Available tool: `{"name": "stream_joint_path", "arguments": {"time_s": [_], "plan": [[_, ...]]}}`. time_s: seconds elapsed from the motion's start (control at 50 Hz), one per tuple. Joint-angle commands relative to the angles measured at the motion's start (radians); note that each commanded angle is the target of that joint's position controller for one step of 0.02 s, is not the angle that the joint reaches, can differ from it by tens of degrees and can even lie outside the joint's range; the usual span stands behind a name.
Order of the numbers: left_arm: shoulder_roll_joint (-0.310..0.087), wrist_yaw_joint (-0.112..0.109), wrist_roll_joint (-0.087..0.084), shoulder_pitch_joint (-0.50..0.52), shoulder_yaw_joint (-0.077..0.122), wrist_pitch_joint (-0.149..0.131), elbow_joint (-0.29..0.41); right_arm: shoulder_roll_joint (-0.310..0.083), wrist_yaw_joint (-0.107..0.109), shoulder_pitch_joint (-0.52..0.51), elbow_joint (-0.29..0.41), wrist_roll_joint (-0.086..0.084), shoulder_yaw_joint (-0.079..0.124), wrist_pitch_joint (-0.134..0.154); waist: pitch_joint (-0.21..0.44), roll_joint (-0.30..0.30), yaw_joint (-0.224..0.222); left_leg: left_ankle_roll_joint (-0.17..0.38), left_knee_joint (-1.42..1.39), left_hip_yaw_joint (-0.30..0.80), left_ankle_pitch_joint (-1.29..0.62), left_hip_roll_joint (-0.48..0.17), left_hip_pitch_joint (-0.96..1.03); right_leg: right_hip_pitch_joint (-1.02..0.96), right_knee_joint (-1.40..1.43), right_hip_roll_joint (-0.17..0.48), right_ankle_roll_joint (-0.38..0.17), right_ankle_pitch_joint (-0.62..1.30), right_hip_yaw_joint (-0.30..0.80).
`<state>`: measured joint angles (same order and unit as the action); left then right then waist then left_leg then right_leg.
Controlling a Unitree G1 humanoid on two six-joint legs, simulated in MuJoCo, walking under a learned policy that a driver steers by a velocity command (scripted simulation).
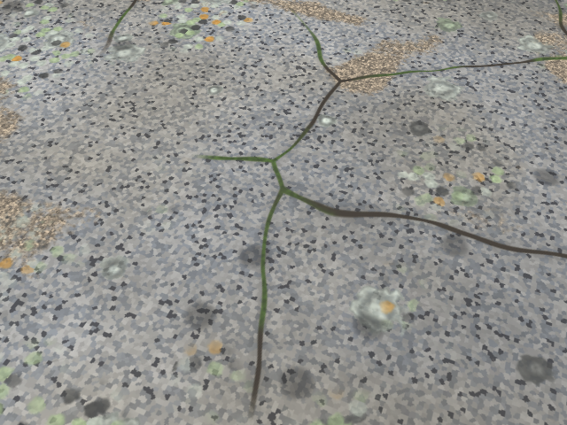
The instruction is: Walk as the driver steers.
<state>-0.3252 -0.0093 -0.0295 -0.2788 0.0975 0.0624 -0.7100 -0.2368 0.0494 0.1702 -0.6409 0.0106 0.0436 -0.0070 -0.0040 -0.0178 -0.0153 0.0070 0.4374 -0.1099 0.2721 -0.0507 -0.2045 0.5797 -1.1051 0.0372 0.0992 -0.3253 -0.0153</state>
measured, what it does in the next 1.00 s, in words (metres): walks ahead: right foot, then left foot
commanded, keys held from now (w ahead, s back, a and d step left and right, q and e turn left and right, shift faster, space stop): w+e+shift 0.24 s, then w+q+shift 0.76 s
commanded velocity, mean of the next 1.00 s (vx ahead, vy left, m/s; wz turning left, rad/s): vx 0.83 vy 0.00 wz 0.14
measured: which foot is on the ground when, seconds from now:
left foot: down 0.00-0.26, up 0.28-0.68, down 0.70-1.00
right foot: up 0.00-0.22, down 0.24-0.70, up 0.72-1.00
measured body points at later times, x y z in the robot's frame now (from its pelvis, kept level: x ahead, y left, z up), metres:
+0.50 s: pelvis +0.21 -0.15 -0.01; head +0.21 -0.16 +0.44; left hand +0.29 +0.11 -0.13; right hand +0.26 -0.43 -0.13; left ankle +0.36 -0.04 -0.66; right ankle +0.06 -0.17 -0.74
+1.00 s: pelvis +0.64 -0.22 -0.01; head +0.66 -0.21 +0.44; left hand +0.89 +0.00 -0.05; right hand +0.63 -0.51 -0.13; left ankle +0.50 -0.19 -0.74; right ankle +0.87 -0.40 -0.68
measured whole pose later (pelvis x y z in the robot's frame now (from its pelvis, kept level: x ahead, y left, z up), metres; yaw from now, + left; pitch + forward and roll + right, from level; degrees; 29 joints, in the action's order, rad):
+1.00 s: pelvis +0.64 -0.22 -0.01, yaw +9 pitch +2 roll +0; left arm -0.25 0.02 0.05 0.04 -0.05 -0.06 -0.55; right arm -0.30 -0.02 0.48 -0.86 0.00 0.07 0.07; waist -0.02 0.00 0.12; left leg 0.17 0.30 0.21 0.33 0.19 0.04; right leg 0.73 -0.72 0.13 0.05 0.00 0.10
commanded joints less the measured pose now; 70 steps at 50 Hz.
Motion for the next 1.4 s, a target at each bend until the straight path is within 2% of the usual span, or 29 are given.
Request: {"name": "stream_joint_path", "arguments": {"time_s": [0.02,0.14,0.16,0.22,0.24,0.26,0.28,0.3,0.34,0.38,0.46,0.54,0.64,0.68,0.7,0.72,0.74,0.76,0.8,0.84,1.02,1.06,1.1,1.12,1.14,1.16,1.2,1.26,1.4], "plan": [[-0.041,0.033,-0.003,0.17,-0.003,-0.033,0.163,-0.204,0.003,0.067,0.035,-0.011,0.07,0.032,0.036,0.165,0.092,0.169,-0.261,0.255,0.259,-0.305,0.221,0.187,0.12,0.062,-0.025,0.005,0.008],[-0.029,0.057,-0.007,0.194,-0.012,-0.051,0.179,-0.25,-0.037,0.064,-0.001,-0.025,0.102,0.072,-0.058,0.139,0.068,0.138,-0.303,0.114,0.251,-0.328,0.189,0.088,0.277,0.093,-0.121,-0.065,-0.039],[-0.053,0.096,0.091,0.221,-0.011,-0.023,0.189,-0.226,-0.053,0.103,-0.015,0.055,0.085,0.061,-0.023,0.148,0.082,0.093,-0.283,0.018,0.322,-0.299,0.172,-0.008,0.361,0.04,-0.144,-0.085,-0.12],[-0.051,0.107,0.07,0.11,-0.005,-0.026,0.142,-0.245,-0.062,0.071,-0.026,0.035,0.084,0.037,-0.029,0.134,-0.007,0.054,-0.074,-0.114,0.177,-0.253,-0.015,-0.331,0.466,-0.055,-0.196,-0.041,-0.219],[-0.091,0.087,0.068,-0.099,0.019,-0.035,0.061,-0.224,-0.064,0.064,-0.026,0.033,0.076,0.036,0.06,0.007,-0.112,0.038,0.255,-0.192,-0.088,-0.19,-0.116,-0.572,0.483,-0.112,-0.226,-0.09,-0.187],[-0.174,0.064,0.065,-0.319,0.035,-0.049,0.001,-0.116,-0.069,-0.01,0.019,0.045,0.04,0.038,0.08,-0.284,-0.217,0.011,0.689,-0.194,0.132,-0.104,-0.432,-0.771,0.65,0.075,-0.269,-0.314,0.155],[-0.273,0.046,0.044,-0.268,0.036,-0.062,0.057,-0.074,-0.072,-0.127,0.13,0.055,0.023,0.053,0.058,-0.455,-0.196,-0.018,0.878,0.008,0.328,0.052,-0.796,-0.805,0.925,0.257,-0.35,-0.478,0.693],[-0.227,0.032,0.049,-0.236,0.029,-0.066,0.067,-0.144,-0.077,-0.184,0.135,0.055,0.032,0.061,0.012,-0.223,-0.202,-0.003,0.942,0.108,0.216,-0.024,-0.883,-0.807,0.947,0.323,-0.37,-0.372,0.667],[-0.149,0.016,0.074,-0.159,0.0,-0.082,0.063,-0.165,-0.085,-0.05,0.046,0.03,0.029,0.076,-0.001,-0.063,-0.09,0.02,0.865,0.113,0.026,-0.1,-0.766,-0.684,0.874,0.266,-0.313,-0.217,0.442],[-0.1,0.016,0.063,-0.057,-0.026,-0.112,0.07,-0.167,-0.106,0.063,-0.028,0.027,0.028,0.053,-0.032,-0.067,-0.005,0.011,0.812,0.127,-0.087,-0.107,-0.625,-0.542,0.943,0.191,-0.249,-0.125,0.278],[-0.094,0.031,0.064,-0.101,-0.029,-0.154,0.011,-0.135,-0.119,-0.001,-0.039,-0.015,0.023,0.024,-0.146,-0.02,0.0,0.03,0.688,0.183,-0.218,0.01,-0.647,-0.496,1.02,0.136,-0.171,0.227,0.002],[-0.037,0.018,0.053,-0.122,-0.054,-0.177,-0.041,-0.095,-0.132,-0.095,-0.024,0.005,-0.005,0.036,-0.155,-0.011,0.003,0.083,0.432,0.012,-0.332,0.031,-0.552,-0.54,1.066,0.108,-0.136,0.62,-0.174],[-0.157,-0.034,0.071,-0.086,-0.025,-0.155,-0.069,-0.153,-0.114,0.122,-0.081,-0.011,0.003,0.019,0.046,-0.127,0.153,0.166,0.309,-0.102,-0.229,0.174,-0.186,-0.754,0.718,0.165,-0.089,1.603,-0.226],[-0.198,-0.042,0.086,0.029,-0.008,-0.12,-0.036,-0.252,-0.094,0.503,-0.194,-0.005,0.053,0.014,0.17,-0.105,0.342,0.238,0.248,0.001,-0.066,0.175,0.176,-0.604,0.153,0.167,-0.11,1.517,-0.198],[-0.129,-0.021,0.078,0.087,-0.023,-0.123,-0.034,-0.273,-0.077,0.544,-0.219,-0.012,0.075,0.012,0.112,0.037,0.35,0.285,0.158,0.116,-0.028,0.126,0.301,-0.369,-0.273,0.007,-0.125,0.735,-0.202],[0.07,-0.001,0.097,0.106,-0.08,-0.15,0.029,-0.28,-0.074,0.433,-0.216,-0.01,0.07,0.005,0.009,0.248,0.186,0.348,0.231,0.417,-0.158,0.013,0.362,0.056,-0.589,-0.153,-0.118,-0.148,-0.084],[0.056,0.013,0.063,0.035,-0.093,-0.173,0.125,-0.306,-0.068,0.32,-0.167,0.0,0.072,0.004,0.146,0.289,0.092,0.512,-0.061,0.901,0.153,-0.139,0.467,0.282,-0.652,-0.15,-0.1,-0.152,0.125],[-0.034,0.018,0.082,0.065,-0.09,-0.196,0.115,-0.248,-0.061,0.294,-0.139,0.006,0.07,0.01,0.085,0.079,0.099,0.463,-0.238,0.985,0.376,-0.176,0.378,0.288,-0.526,-0.073,-0.125,-0.062,0.163],[-0.06,0.015,0.1,0.108,-0.089,-0.188,0.107,-0.194,-0.058,0.243,-0.157,0.009,0.054,0.032,-0.072,-0.099,0.011,0.378,-0.267,0.823,0.26,-0.109,0.09,0.183,-0.324,0.002,-0.109,-0.004,0.146],[-0.046,0.013,0.116,0.103,-0.101,-0.139,0.107,-0.193,-0.051,0.221,-0.155,0.004,0.044,0.065,-0.123,-0.102,-0.035,0.357,-0.284,0.676,0.151,-0.032,-0.106,0.094,-0.187,0.055,-0.065,-0.013,0.121],[-0.008,0.03,0.06,0.41,-0.124,-0.135,0.235,-0.251,-0.06,0.304,-0.17,-0.017,0.078,0.085,-0.059,0.069,0.129,0.218,-0.202,0.503,-0.54,0.056,0.02,-0.131,0.536,-0.019,-0.061,0.424,0.005],[-0.066,0.015,0.061,0.304,-0.098,-0.142,0.205,-0.279,-0.052,0.273,-0.161,-0.013,0.085,0.088,0.034,0.076,0.074,0.171,-0.042,0.513,-0.776,0.054,0.093,-0.31,0.598,-0.069,-0.078,0.335,0.019],[-0.17,-0.016,0.052,-0.071,-0.045,-0.151,0.114,-0.326,-0.059,0.161,-0.136,0.002,0.095,0.1,0.23,0.077,-0.15,0.132,0.379,0.49,-0.77,0.088,-0.015,-0.715,0.56,-0.021,-0.106,0.168,0.058],[-0.238,-0.039,0.081,-0.298,-0.015,-0.155,0.071,-0.189,-0.057,0.134,-0.104,0.007,0.06,0.112,0.36,-0.066,-0.213,0.138,0.723,0.411,-0.265,0.143,-0.183,-0.951,0.558,0.203,-0.129,-0.199,0.273],[-0.309,-0.029,0.112,-0.199,-0.002,-0.152,0.084,-0.066,-0.059,0.259,-0.032,-0.054,0.018,0.108,0.489,-0.437,-0.06,0.101,0.982,0.292,0.24,0.222,-0.459,-1.092,0.801,0.482,-0.233,-0.408,0.885],[-0.218,-0.02,0.1,-0.073,0.002,-0.14,0.104,-0.159,-0.047,0.205,-0.063,-0.022,0.017,0.087,0.357,-0.27,-0.06,0.118,1.029,0.249,0.118,0.115,-0.58,-0.955,0.856,0.427,-0.256,-0.609,0.903],[-0.074,-0.012,0.091,-0.01,-0.033,-0.134,0.079,-0.197,-0.071,0.071,-0.062,0.011,0.031,0.064,0.119,-0.031,-0.059,0.106,0.936,0.205,0.001,0.033,-0.564,-0.69,0.839,0.324,-0.225,-0.274,0.527],[-0.018,-0.002,0.072,-0.097,-0.048,-0.156,-0.028,-0.113,-0.113,-0.002,-0.005,0.029,0.008,0.025,0.005,-0.072,-0.018,0.096,0.894,0.198,-0.003,-0.035,-0.569,-0.547,0.88,0.262,-0.181,0.008,0.256],[-0.057,0.024,0.062,-0.118,-0.049,-0.202,-0.104,-0.1,-0.143,-0.205,0.105,0.029,-0.038,0.028,-0.156,-0.009,0.033,0.104,0.449,0.115,-0.261,0.009,-0.469,-0.359,1.085,0.183,-0.187,0.391,-0.093]]}}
